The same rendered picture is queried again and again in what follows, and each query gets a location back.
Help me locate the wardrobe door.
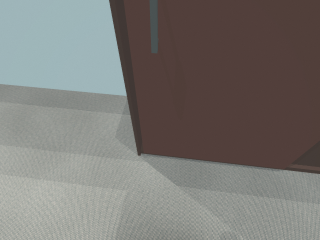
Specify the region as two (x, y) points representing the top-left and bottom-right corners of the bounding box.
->
(123, 0), (320, 169)
(292, 141), (320, 167)

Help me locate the handle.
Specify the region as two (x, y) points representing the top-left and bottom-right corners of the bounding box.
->
(149, 0), (159, 54)

